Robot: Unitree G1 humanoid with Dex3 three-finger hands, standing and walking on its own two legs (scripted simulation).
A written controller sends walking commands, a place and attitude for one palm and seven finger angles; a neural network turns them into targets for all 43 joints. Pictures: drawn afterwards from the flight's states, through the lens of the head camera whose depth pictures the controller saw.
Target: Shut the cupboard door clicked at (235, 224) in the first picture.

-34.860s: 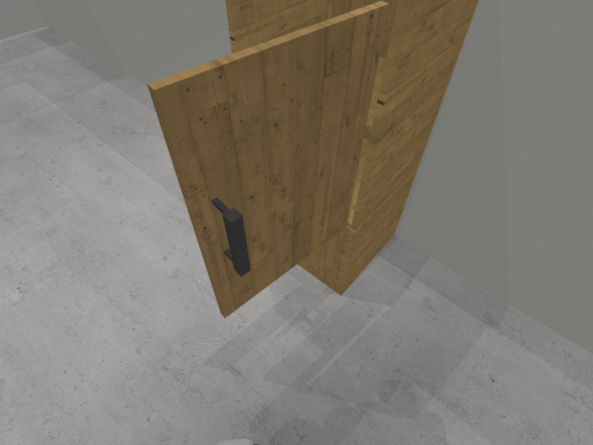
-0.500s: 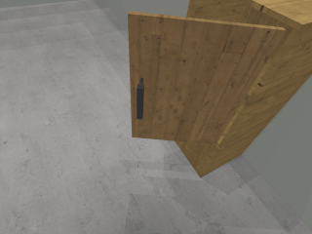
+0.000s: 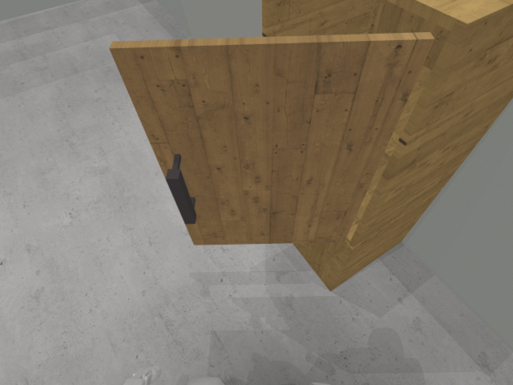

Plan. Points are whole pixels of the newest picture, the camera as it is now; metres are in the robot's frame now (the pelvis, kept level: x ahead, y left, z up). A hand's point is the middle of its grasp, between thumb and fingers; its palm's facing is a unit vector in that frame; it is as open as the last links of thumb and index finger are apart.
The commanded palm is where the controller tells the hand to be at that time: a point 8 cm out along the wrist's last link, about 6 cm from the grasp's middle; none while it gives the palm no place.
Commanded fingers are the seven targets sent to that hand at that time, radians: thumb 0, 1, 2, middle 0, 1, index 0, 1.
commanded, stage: come to a stop and stand still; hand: left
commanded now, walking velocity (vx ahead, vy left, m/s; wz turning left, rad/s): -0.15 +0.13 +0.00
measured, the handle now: (184, 190) +0.47 +0.17 -0.04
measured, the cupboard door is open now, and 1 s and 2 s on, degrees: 58 58 58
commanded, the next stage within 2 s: look again from close up in 1.04 s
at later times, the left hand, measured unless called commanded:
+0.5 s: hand out of the picture -0.03 +0.24 -0.17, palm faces +0.07 -0.97 -0.22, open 7.4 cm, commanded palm none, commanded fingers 0.00 0.90 0.90 -0.20 -0.30 -0.20 -0.30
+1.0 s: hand out of the picture -0.07 +0.17 -0.17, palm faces +0.01 -0.99 -0.14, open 7.3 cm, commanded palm none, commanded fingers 0.00 0.90 0.90 -0.20 -0.30 -0.20 -0.30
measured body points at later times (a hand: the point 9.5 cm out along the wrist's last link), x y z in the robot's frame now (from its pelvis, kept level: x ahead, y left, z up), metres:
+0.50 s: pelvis -0.03 +0.04 +0.01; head -0.02 +0.06 +0.46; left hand -0.03 +0.29 -0.16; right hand +0.05 -0.18 -0.14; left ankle -0.01 +0.13 -0.74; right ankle -0.07 -0.09 -0.71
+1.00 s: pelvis -0.06 +0.02 +0.01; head -0.05 +0.03 +0.46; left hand -0.06 +0.23 -0.16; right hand -0.12 -0.20 -0.15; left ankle -0.01 +0.13 -0.74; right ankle -0.09 -0.09 -0.74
